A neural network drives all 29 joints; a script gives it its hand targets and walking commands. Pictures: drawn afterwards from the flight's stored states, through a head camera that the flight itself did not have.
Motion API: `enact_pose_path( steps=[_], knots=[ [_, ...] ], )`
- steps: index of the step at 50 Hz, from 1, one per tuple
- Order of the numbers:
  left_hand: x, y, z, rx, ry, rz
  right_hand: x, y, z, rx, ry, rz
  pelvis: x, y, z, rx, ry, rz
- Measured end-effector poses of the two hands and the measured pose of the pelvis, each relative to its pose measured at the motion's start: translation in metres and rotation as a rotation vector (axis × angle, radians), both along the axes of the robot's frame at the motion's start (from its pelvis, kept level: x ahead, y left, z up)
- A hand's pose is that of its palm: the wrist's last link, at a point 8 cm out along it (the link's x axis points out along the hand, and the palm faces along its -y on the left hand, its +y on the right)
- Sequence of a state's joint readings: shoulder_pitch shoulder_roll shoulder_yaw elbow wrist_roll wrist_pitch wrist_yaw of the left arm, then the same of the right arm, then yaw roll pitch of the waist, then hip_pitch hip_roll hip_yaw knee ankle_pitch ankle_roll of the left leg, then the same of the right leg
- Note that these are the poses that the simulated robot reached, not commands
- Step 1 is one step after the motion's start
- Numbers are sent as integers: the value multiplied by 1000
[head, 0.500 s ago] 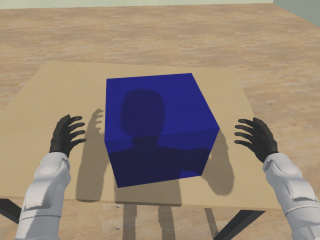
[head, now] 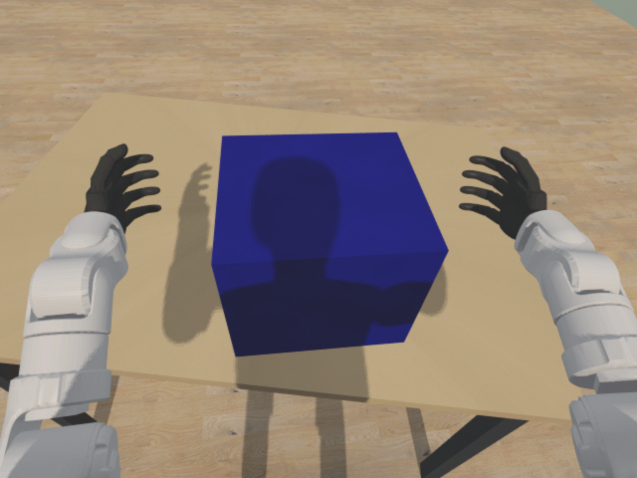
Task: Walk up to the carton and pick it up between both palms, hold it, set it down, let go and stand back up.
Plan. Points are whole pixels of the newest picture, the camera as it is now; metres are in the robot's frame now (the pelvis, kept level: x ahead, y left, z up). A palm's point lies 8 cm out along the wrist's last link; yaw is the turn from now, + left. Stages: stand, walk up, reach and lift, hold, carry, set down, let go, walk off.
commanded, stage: reach and lift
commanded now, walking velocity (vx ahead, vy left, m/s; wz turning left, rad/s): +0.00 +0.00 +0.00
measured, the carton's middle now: (317, 243) +0.45 +0.03 +0.02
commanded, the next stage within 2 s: none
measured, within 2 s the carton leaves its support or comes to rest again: neither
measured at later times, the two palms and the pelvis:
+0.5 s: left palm (104, 165) +0.40 +0.28 +0.19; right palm (504, 162) +0.46 -0.19 +0.19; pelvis +0.00 +0.00 +0.00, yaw +0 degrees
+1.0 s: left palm (134, 219) +0.40 +0.27 +0.11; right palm (480, 206) +0.46 -0.18 +0.12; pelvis -0.01 +0.01 -0.01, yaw +0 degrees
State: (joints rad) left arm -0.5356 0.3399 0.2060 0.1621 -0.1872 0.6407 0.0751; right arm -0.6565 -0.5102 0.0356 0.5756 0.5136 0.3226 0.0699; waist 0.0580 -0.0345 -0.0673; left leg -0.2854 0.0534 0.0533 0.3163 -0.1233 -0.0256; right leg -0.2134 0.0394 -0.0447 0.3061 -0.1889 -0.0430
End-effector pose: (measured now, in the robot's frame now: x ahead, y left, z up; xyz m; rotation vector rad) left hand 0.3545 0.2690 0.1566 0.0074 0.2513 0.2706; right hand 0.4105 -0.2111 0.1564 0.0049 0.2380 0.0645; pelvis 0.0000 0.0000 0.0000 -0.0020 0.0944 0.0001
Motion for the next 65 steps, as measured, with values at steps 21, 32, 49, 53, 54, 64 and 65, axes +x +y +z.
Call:
enact_pose_path(
  steps=[21, 32, 49, 53, 54, 64, 65],
  knots=[
    [39, 9, 31, -11, 0, 27, 44, 14, 29, 4, -14, 12, -2, -2, -2, -1, 75, -6],
    [59, 5, 23, -9, 22, -6, 61, 20, 32, -12, 20, -18, -5, 0, -5, -12, 118, 6],
    [42, 2, -48, 11, 62, 2, 46, 24, -31, -51, 43, -7, -12, 11, -7, -17, 158, -5],
    [43, -1, -53, 20, 44, 1, 46, 32, -48, -53, 55, 6, -16, 12, -10, -18, 189, -5],
    [44, -2, -54, 22, 39, -1, 46, 34, -52, -54, 58, 9, -16, 12, -10, -18, 198, -5],
    [55, -19, -79, 10, 31, -19, 50, 36, -72, -68, 35, -9, -18, 11, -18, -20, 275, -19],
    [55, -20, -82, 8, 32, -18, 50, 35, -73, -68, 30, -14, -18, 11, -18, -20, 281, -21]
  ],
)
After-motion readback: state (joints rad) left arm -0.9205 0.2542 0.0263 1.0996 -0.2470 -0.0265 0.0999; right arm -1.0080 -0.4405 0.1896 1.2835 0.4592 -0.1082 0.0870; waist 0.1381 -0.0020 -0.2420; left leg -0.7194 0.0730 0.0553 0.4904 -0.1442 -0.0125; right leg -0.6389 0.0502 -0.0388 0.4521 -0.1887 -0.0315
